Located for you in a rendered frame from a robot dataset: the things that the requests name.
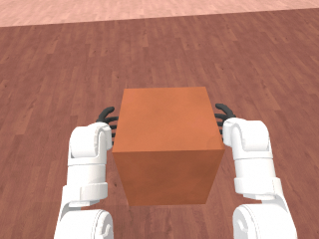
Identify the right robot forearm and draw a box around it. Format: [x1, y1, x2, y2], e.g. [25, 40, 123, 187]
[222, 118, 298, 239]

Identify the carton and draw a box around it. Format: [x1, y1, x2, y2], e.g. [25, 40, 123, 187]
[112, 87, 225, 206]

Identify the right robot hand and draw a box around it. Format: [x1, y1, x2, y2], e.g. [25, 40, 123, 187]
[214, 104, 236, 142]

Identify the left robot hand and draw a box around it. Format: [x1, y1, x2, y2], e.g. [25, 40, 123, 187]
[96, 107, 119, 145]

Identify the right robot upper arm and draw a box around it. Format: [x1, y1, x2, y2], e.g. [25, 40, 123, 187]
[232, 203, 297, 239]

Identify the left robot upper arm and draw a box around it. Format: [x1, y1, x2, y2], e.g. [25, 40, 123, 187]
[55, 209, 114, 239]

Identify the left robot forearm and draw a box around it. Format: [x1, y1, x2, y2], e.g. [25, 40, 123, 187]
[54, 121, 113, 239]

